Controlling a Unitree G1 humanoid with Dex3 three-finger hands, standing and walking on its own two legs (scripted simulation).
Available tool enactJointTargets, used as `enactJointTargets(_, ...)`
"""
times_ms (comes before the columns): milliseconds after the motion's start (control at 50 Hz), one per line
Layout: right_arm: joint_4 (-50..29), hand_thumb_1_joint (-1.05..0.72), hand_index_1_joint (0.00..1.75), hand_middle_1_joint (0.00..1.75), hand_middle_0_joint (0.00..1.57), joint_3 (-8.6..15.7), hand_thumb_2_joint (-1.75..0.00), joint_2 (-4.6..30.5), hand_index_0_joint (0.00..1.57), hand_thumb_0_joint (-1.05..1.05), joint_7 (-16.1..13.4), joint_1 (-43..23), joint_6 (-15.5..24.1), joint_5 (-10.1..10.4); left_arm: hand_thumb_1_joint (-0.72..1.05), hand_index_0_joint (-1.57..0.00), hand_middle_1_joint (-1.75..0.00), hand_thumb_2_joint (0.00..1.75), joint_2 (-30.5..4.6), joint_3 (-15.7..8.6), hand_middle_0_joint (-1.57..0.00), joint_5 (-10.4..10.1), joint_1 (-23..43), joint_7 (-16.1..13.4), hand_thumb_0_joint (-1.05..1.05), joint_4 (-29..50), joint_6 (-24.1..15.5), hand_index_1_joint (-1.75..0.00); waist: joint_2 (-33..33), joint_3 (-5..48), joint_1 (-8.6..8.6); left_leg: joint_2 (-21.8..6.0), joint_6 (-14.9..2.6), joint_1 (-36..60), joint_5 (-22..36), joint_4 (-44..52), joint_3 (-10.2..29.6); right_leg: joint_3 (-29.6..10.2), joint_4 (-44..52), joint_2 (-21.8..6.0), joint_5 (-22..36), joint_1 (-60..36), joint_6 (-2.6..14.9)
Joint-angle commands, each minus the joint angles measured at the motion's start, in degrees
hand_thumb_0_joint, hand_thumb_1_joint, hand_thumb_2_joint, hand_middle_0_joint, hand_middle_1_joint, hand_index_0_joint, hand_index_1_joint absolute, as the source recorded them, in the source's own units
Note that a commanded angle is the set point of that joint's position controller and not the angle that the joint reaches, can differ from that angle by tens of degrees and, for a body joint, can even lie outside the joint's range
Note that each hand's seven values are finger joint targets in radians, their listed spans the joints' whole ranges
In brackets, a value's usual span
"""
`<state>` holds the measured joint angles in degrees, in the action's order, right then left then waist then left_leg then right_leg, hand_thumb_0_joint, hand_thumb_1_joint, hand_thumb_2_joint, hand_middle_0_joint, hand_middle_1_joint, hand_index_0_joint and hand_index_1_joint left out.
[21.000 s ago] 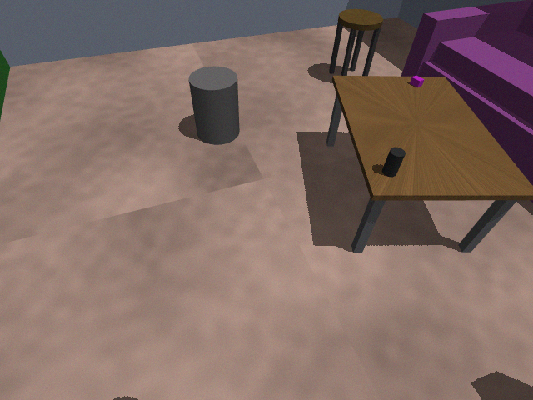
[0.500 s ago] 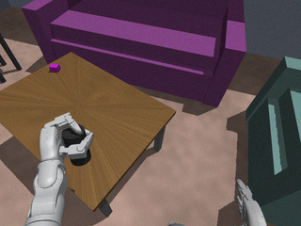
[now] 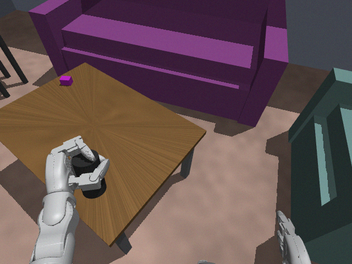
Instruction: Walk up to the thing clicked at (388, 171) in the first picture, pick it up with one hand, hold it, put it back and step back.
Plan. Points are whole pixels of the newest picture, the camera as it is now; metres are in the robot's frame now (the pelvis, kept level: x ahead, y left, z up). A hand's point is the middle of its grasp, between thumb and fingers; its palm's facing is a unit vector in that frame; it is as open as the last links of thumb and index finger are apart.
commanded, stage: hold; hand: left
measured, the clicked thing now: (90, 174) +0.32 +0.18 +0.03
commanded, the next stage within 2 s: crouch in 1.64 s
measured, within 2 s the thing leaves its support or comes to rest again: neither
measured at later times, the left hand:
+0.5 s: hand (90, 163) +0.33 +0.17 +0.07, palm faces +0.18 -0.98 +0.01, open 5.5 cm
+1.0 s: hand (92, 162) +0.33 +0.17 +0.06, palm faces +0.17 -0.98 +0.00, open 5.4 cm
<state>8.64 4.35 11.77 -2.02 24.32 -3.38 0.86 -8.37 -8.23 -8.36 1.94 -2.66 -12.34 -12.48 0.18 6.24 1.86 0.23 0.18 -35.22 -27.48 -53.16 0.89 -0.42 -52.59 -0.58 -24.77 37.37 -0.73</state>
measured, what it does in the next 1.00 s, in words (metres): stands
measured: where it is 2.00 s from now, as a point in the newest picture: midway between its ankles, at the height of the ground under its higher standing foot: outside the picture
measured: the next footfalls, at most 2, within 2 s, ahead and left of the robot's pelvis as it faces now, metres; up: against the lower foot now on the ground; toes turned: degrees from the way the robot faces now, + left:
none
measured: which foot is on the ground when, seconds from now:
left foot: down 0.00-1.00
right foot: down 0.00-1.00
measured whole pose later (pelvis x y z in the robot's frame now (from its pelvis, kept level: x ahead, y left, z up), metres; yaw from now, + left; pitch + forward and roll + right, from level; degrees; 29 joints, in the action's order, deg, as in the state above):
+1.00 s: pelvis +0.00 +0.00 +0.00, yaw +0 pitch +10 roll +0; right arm 10.4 4.6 12.1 -2.0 23.6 -2.8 1.0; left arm -8.6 -8.7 -9.0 2.5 -1.7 -13.6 -12.7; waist -0.1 6.3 1.9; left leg 0.2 0.4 -35.3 -27.5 -52.6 1.0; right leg -0.3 -52.4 -0.6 -25.0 37.6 -0.5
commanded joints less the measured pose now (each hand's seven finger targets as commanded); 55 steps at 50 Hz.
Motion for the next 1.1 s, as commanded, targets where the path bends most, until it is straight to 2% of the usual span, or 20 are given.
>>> enactJointTargets(0,-7.8,0.55,0.05,0.05,0.05,4.6,-0.05,7.0,0.05,0.0,-0.8,-0.6,3.4,0.1,0.55,-1.4,-1.45,1.31,-7.6,-3.4,-1.38,-0.4,15.1,-0.5,0.0,14.0,-4.6,-1.45,-0.8,13.3,-0.26,0.5,-0.37,5.0,15.1,7.8,-1.2,0.6,7.1,0.3,15.6,-9.2,0.74)
enactJointTargets(60,-9.7,0.55,0.05,0.05,0.05,4.3,-0.05,7.4,0.05,0.0,-0.7,-1.6,3.8,0.0,0.54,-1.42,-1.47,1.33,-5.8,-1.7,-1.4,-0.3,15.9,-0.4,0.0,14.4,-4.6,-1.47,0.1,12.9,0.37,0.3,-0.39,5.4,14.6,8.3,-1.0,0.9,7.0,0.5,15.0,-8.8,0.73)
enactJointTargets(200,-9.9,0.56,0.05,0.05,0.05,4.0,-0.05,7.2,0.05,0.0,-0.7,-1.4,3.6,-0.1,0.58,-1.4,-1.45,1.33,-7.7,-3.4,-1.38,-0.3,16.1,-0.4,0.0,14.5,-5.2,-1.45,0.3,15.4,-0.05,0.3,-0.27,6.0,17.3,7.6,-1.0,0.8,6.6,0.4,17.4,-10.5,0.77)
enactJointTargets(260,-9.8,0.55,0.05,0.05,0.05,4.4,-0.05,7.5,0.05,0.0,-0.8,-1.7,3.7,0.0,0.57,-1.41,-1.46,1.33,-5.9,-1.3,-1.39,-0.6,15.1,0.0,0.0,15.6,-4.7,-1.45,-0.7,15.5,0.01,0.4,-0.14,6.9,18.1,8.2,-0.9,1.0,6.8,0.5,17.8,-10.6,0.91)
enactJointTargets(360,-9.4,0.56,0.05,0.05,0.05,3.4,-0.05,6.4,0.05,0.0,-0.4,-2.6,3.9,0.2,0.55,-1.4,-1.45,1.31,-6.1,-1.7,-1.38,-0.3,16.0,-0.2,0.0,14.1,-4.5,-1.45,-0.8,11.5,-0.37,0.0,0.2,5.3,14.4,9.7,-0.3,1.6,7.0,0.8,13.2,-8.6,1.19)
enactJointTargets(400,-8.1,0.56,0.05,0.05,0.05,5.3,-0.05,8.2,0.05,0.0,-0.8,-1.3,3.8,0.1,0.57,-1.41,-1.47,1.35,-6.0,-2.5,-1.39,-0.6,14.5,-0.3,0.0,11.8,-4.2,-1.47,0.5,12.5,0.32,0.0,-0.03,5.6,16.1,9.0,-0.4,1.5,6.7,0.7,15.3,-9.1,1.06)
enactJointTargets(440,-8.1,0.56,0.05,0.05,0.05,3.6,-0.05,6.8,0.05,0.0,-0.3,-2.1,3.9,0.2,0.56,-1.4,-1.46,1.35,-6.3,-2.6,-1.38,-0.6,15.4,0.1,0.0,13.5,-4.6,-1.46,-0.6,11.0,-0.62,0.1,0.0,4.4,14.1,9.3,-0.5,1.4,6.9,0.6,13.3,-8.0,1.18)
enactJointTargets(480,-8.2,0.56,0.05,0.05,0.05,5.9,-0.05,8.8,0.05,0.0,-0.6,-2.1,4.1,0.0,0.58,-1.41,-1.47,1.34,-5.8,-2.1,-1.39,-0.7,14.7,0.1,0.0,13.1,-4.8,-1.47,0.3,12.7,0.17,0.0,-0.03,5.5,14.9,9.3,-0.3,1.6,6.6,0.8,14.2,-8.5,1.11)
enactJointTargets(520,-7.7,0.56,0.05,0.05,0.05,3.0,-0.05,6.0,0.05,0.0,-0.2,-1.1,4.1,-0.1,0.6,-1.41,-1.46,1.34,-5.2,-0.9,-1.39,-0.4,14.9,0.3,0.0,13.6,-5.4,-1.46,-0.6,11.3,-0.07,0.4,-0.09,4.6,14.3,8.7,-0.7,1.4,6.8,0.6,13.8,-7.5,1.0)
enactJointTargets(580,-9.6,0.55,0.05,0.05,0.05,5.0,-0.05,8.2,0.05,0.0,-0.5,-1.6,4.3,-0.1,0.61,-1.41,-1.47,1.34,-7.2,-2.6,-1.39,-0.5,14.7,0.0,0.0,16.4,-6.3,-1.46,-0.5,17.4,-0.19,0.4,-0.19,6.5,18.5,7.3,-0.8,1.0,5.8,0.4,18.3,-10.5,1.0)
enactJointTargets(620,-10.0,0.56,0.05,0.05,0.05,2.4,-0.05,5.7,0.05,0.0,-0.4,-1.4,4.2,-0.2,0.57,-1.39,-1.46,1.34,-6.7,-2.0,-1.37,-0.6,16.1,-0.1,0.0,18.3,-6.5,-1.46,-0.8,17.4,-0.4,0.5,-0.28,6.5,19.5,6.8,-1.2,0.7,6.0,0.2,19.7,-11.2,0.81)
enactJointTargets(660,-8.2,0.55,0.05,0.05,0.05,5.3,-0.05,8.2,0.05,0.0,-0.9,-2.2,3.9,-0.1,0.54,-1.38,-1.45,1.33,-8.2,-3.7,-1.36,-0.9,15.9,-0.5,0.0,17.6,-6.1,-1.45,-0.6,15.4,-0.25,0.4,-0.18,5.8,18.5,7.4,-1.0,0.7,6.2,0.2,18.7,-10.4,0.79)
enactJointTargets(680,-9.5,0.55,0.05,0.05,0.05,5.4,-0.05,8.7,0.05,0.0,-0.9,-2.5,4.0,-0.1,0.53,-1.37,-1.44,1.33,-8.4,-3.5,-1.35,-0.5,16.0,-0.6,0.0,16.8,-5.8,-1.44,-0.7,14.6,0.04,0.3,-0.05,6.1,18.1,7.8,-1.0,0.7,6.4,0.3,17.9,-9.8,0.88)
enactJointTargets(700,-8.4,0.56,0.05,0.05,0.05,2.8,-0.05,5.9,0.05,0.0,-0.6,-0.9,3.7,-0.2,0.54,-1.37,-1.44,1.34,-6.9,-1.8,-1.36,-0.1,16.1,-0.5,0.0,16.7,-5.5,-1.45,-1.6,14.8,0.02,0.3,-0.03,6.0,17.6,7.8,-0.8,0.8,6.3,0.2,17.4,-9.6,0.97)
enactJointTargets(740,-8.1,0.56,0.05,0.05,0.05,4.9,-0.05,7.7,0.05,0.0,-0.9,-1.3,3.6,0.0,0.55,-1.37,-1.45,1.35,-6.6,-2.7,-1.35,-0.6,15.3,-0.3,0.0,13.0,-5.2,-1.45,0.8,12.1,0.75,0.1,-0.08,5.2,15.8,8.3,-0.6,1.2,6.7,0.5,15.6,-8.4,0.85)
enactJointTargets(780,-7.4,0.56,0.05,0.05,0.05,4.3,-0.05,7.4,0.05,0.0,-0.8,-0.9,3.3,0.0,0.59,-1.38,-1.45,1.34,-8.1,-3.5,-1.36,-0.7,16.8,0.3,0.0,13.5,-5.1,-1.45,-0.6,13.5,0.21,0.3,-0.14,5.4,16.8,8.1,-0.8,1.0,6.9,0.3,16.8,-9.0,0.88)
enactJointTargets(860,-6.9,0.56,0.05,0.05,0.05,4.5,-0.05,7.5,0.05,0.0,-0.5,-2.4,3.7,0.4,0.59,-1.39,-1.45,1.35,-5.5,-2.3,-1.37,-1.5,12.9,1.1,0.0,10.0,-4.4,-1.45,0.2,10.9,-0.47,0.3,-0.06,4.6,16.2,8.7,-0.5,1.6,6.8,0.5,15.5,-8.2,1.02)
enactJointTargets(960,-8.8,0.56,0.05,0.05,0.05,5.2,-0.05,8.3,0.05,0.0,-0.7,-1.6,3.9,0.2,0.54,-1.38,-1.45,1.34,-7.7,-3.9,-1.37,-1.4,14.4,0.7,0.0,15.2,-5.3,-1.45,0.1,16.2,-0.51,0.6,-0.38,6.4,18.0,7.5,-1.2,0.9,6.7,0.4,18.0,-10.6,0.73)
enactJointTargets(1020,-10.7,0.55,0.05,0.05,0.05,3.6,-0.05,7.0,0.05,0.0,-0.7,-2.6,4.0,0.1,0.54,-1.38,-1.44,1.33,-7.3,-3.1,-1.36,-1.3,14.9,0.3,0.0,18.5,-5.6,-1.44,0.4,17.5,-0.7,0.6,-0.42,6.8,19.1,7.2,-1.1,0.6,6.6,0.3,19.6,-12.0,0.65)
enactJointTargets(1080,-8.3,0.55,0.05,0.05,0.05,3.7,-0.05,6.8,0.05,0.0,-0.8,-1.9,3.7,0.0,0.53,-1.37,-1.44,1.34,-7.2,-2.8,-1.35,-0.9,14.3,-0.1,0.0,17.8,-5.3,-1.45,-0.5,15.5,-0.51,0.4,-0.18,6.0,19.8,7.3,-1.1,0.7,6.2,0.2,19.9,-10.8,0.83)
